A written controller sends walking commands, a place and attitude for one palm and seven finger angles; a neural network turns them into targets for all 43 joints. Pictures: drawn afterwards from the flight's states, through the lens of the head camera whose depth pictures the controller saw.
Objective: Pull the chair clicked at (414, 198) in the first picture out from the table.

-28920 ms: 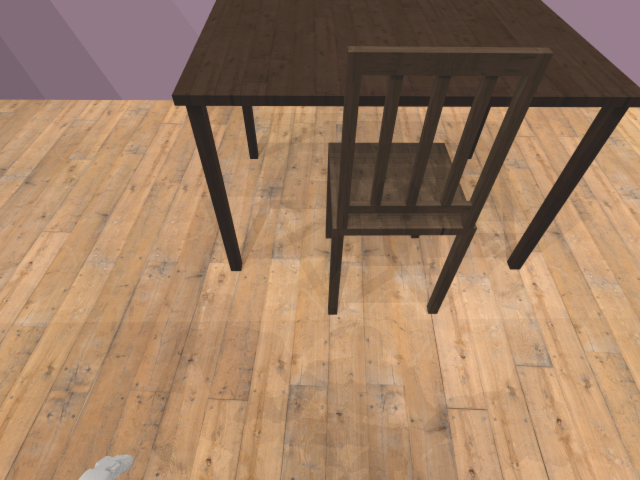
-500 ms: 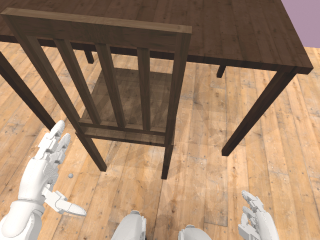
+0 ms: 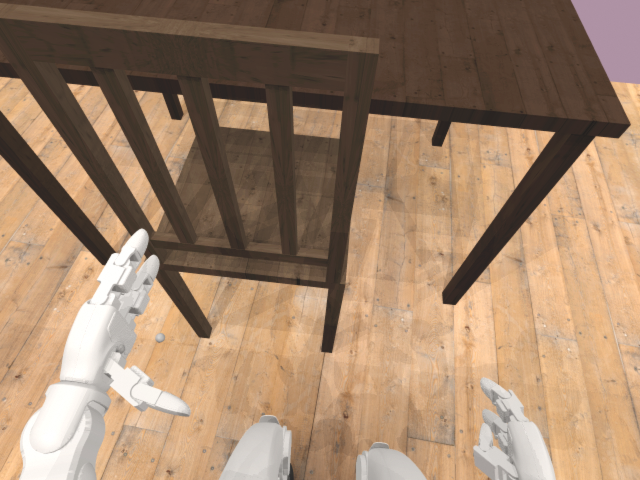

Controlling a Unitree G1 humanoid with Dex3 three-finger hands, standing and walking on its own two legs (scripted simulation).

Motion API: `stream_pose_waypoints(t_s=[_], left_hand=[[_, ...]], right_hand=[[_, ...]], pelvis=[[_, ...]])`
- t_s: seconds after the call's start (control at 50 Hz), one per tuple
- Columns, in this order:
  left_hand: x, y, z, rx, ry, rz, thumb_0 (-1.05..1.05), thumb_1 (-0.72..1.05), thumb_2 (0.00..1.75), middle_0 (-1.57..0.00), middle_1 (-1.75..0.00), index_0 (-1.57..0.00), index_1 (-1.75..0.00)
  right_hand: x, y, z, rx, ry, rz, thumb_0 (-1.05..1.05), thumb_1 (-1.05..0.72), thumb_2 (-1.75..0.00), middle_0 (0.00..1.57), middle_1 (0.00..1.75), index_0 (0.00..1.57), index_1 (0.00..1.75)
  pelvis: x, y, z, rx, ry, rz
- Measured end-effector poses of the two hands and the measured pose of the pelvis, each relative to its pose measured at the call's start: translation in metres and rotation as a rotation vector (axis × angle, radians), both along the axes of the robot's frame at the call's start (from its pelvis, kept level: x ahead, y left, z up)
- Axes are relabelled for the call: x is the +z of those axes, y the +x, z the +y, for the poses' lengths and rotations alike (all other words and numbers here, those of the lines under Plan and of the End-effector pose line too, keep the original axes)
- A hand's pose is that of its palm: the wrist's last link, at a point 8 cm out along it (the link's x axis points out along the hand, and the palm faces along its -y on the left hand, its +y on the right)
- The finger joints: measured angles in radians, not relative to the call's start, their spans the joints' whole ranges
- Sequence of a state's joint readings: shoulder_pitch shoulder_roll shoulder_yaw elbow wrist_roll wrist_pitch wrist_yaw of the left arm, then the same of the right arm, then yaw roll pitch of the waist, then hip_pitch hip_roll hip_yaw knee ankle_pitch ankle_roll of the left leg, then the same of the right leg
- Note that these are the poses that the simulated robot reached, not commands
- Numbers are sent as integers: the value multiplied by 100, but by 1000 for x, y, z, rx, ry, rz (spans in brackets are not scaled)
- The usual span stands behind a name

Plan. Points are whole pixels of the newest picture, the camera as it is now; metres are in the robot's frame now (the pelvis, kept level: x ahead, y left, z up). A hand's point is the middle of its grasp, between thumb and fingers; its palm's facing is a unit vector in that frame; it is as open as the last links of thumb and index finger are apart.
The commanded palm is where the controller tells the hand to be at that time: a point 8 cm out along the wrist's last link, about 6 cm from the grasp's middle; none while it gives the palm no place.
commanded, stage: aim the fingers beside a spindle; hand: left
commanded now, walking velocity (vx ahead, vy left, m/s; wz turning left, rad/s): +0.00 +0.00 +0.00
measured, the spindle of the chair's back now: (221, 180) +0.49 +0.17 +0.04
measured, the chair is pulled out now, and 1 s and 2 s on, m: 0.00 0.00 0.00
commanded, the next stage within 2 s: none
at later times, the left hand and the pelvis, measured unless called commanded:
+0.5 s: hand (192, 314) +0.30 +0.17 +0.03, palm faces -0.07 -0.99 -0.07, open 16.9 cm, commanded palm +0.28 +0.23 +0.02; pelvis +0.00 +0.00 -0.01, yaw +0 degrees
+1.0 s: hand (214, 286) +0.34 +0.16 +0.01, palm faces -0.04 -1.00 -0.07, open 16.9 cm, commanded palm +0.32 +0.21 +0.01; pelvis -0.01 -0.01 -0.02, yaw -1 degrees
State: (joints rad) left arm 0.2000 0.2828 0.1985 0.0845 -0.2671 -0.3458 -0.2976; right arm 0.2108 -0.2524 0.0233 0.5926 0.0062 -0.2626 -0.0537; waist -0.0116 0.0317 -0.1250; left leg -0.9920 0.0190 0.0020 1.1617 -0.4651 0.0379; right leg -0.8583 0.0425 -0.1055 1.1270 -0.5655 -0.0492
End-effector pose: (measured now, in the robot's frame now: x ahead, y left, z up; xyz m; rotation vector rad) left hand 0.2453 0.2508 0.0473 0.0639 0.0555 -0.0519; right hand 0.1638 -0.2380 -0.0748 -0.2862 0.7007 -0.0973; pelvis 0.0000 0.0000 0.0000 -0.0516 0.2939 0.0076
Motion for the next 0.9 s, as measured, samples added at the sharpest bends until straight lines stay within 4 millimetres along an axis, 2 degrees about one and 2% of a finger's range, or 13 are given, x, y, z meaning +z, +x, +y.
stream_pose_waypoints(t_s=[0.1, 0.26, 0.42, 0.58, 0.74, 0.9], left_hand=[[5, 6, -3, 10, 11, -40, -1, -49, 30, -6, -8, -6, -8], [-13, 13, -12, -11, 2, 21, -1, -50, 30, -6, -8, -6, -8], [-6, 28, -17, 1, 15, -65, -1, -50, 30, -6, -8, -6, -8], [-26, 41, -23, -11, 0, 17, -1, -50, 30, -6, -8, -6, -8], [-14, 53, -24, 5, 15, -72, -1, -50, 30, -6, -8, -6, -8], [-41, 69, -36, -22, -6, 15, -1, -50, 30, -6, -8, -6, -8]], right_hand=[[-4, -4, 0, 1, 6, 20, 1, -91, -90, 21, 30, 20, 30], [-10, -9, 1, -2, 9, 36, 1, -91, -90, 21, 30, 20, 30], [-19, -11, 0, 15, 10, 57, 1, -91, -90, 21, 30, 20, 30], [-24, -15, -3, -4, 15, 80, 1, -91, -90, 21, 30, 20, 30], [-31, -21, -9, -2, 11, 109, 1, -91, -90, 20, 30, 20, 30], [-40, -29, -15, -25, 9, 138, 1, -91, -90, 20, 30, 20, 30]], pelvis=[[-1, 0, 1, 0, 1, 8], [-5, -1, 1, -5, 4, 19], [-10, -4, 0, -3, 3, 31], [-12, -4, -2, -12, 11, 43], [-15, -4, -4, -10, 11, 51], [-21, -7, -6, -17, 16, 69]])
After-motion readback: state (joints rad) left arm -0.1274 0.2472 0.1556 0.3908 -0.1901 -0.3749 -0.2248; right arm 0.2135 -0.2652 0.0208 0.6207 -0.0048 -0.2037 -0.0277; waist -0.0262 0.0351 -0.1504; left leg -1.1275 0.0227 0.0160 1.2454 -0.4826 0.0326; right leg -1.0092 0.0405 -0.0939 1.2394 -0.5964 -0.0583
